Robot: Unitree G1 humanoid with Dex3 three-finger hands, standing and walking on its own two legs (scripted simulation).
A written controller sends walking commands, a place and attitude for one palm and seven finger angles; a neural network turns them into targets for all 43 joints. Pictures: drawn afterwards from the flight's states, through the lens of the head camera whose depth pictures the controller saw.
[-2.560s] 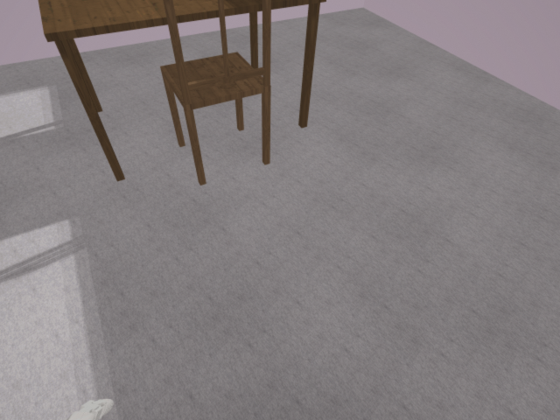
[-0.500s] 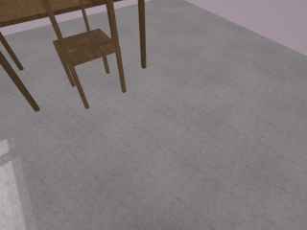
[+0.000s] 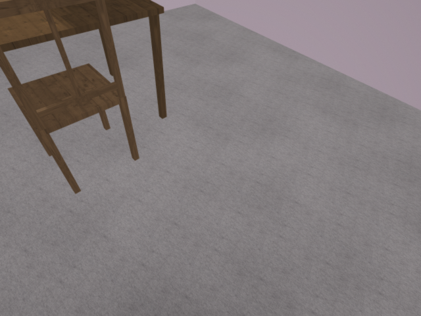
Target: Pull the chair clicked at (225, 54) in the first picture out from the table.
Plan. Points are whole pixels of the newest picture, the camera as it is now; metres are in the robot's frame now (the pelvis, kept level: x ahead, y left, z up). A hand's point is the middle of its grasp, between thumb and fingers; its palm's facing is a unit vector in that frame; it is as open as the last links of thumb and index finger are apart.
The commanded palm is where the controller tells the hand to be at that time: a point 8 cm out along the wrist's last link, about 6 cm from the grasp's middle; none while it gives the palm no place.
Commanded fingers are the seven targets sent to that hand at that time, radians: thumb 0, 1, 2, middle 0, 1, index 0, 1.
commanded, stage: walk to a spot facing it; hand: left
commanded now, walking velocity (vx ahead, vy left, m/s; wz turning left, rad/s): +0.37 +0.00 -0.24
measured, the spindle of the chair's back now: (64, 58) +0.94 +0.63 -0.04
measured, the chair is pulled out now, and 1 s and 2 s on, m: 0.00 0.00 0.00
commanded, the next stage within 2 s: turn to face it in 1.04 s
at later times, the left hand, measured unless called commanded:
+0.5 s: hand (178, 228) +0.36 +0.11 -0.17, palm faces -0.12 -0.98 -0.16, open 7.4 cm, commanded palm none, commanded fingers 0.00 0.90 0.90 -0.20 -0.30 -0.20 -0.30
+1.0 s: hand (162, 198) +0.45 +0.17 -0.18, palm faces -0.07 -0.99 -0.13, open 7.4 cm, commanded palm none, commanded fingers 0.00 0.90 0.90 -0.20 -0.30 -0.20 -0.30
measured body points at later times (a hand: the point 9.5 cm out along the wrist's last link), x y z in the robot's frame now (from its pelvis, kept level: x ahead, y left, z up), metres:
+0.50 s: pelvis +0.23 -0.05 -0.01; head +0.26 -0.05 +0.44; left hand +0.36 +0.16 -0.15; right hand +0.10 -0.23 -0.16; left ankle +0.10 +0.07 -0.64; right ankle +0.28 -0.14 -0.73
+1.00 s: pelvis +0.45 -0.01 +0.01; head +0.46 +0.02 +0.46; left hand +0.45 +0.22 -0.16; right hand +0.48 -0.25 -0.13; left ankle +0.48 +0.08 -0.73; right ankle +0.38 -0.14 -0.63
